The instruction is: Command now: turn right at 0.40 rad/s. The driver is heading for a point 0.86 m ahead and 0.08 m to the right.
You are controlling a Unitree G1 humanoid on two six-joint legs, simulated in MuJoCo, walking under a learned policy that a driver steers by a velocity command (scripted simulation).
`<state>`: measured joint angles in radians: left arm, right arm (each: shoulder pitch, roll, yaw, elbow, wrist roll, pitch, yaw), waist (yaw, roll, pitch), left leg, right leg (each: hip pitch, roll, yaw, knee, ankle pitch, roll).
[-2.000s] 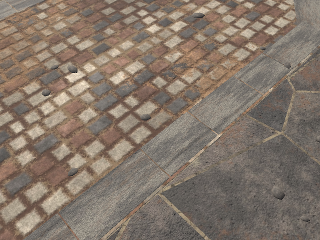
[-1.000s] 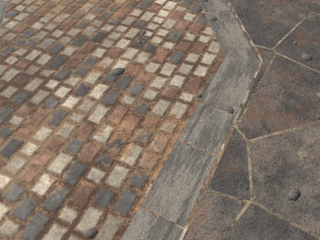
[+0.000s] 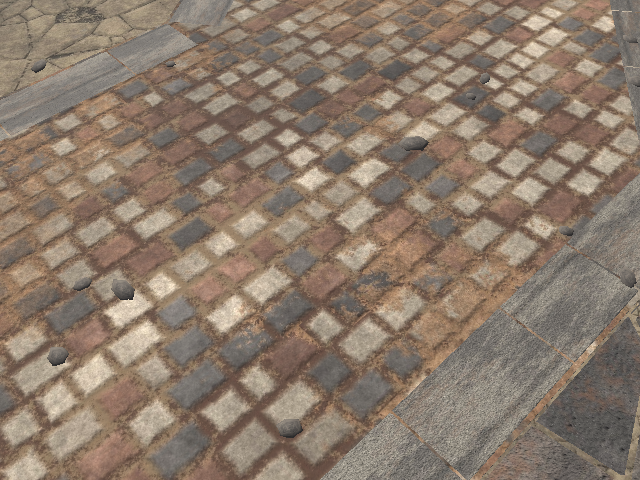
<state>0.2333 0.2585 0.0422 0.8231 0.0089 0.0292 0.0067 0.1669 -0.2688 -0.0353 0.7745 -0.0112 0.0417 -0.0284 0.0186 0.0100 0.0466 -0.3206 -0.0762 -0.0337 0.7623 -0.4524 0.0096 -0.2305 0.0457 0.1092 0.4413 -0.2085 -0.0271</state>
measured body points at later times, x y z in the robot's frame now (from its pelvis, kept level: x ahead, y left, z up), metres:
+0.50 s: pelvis -0.02 +0.03 +0.00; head +0.01 +0.03 +0.45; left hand +0.18 +0.25 -0.13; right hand -0.01 -0.26 -0.11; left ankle -0.01 +0.12 -0.74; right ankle -0.07 -0.08 -0.70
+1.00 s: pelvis +0.11 -0.05 -0.01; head +0.15 -0.06 +0.43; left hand +0.15 +0.21 -0.15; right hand +0.19 -0.32 -0.14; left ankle +0.29 +0.03 -0.70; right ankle -0.06 -0.08 -0.74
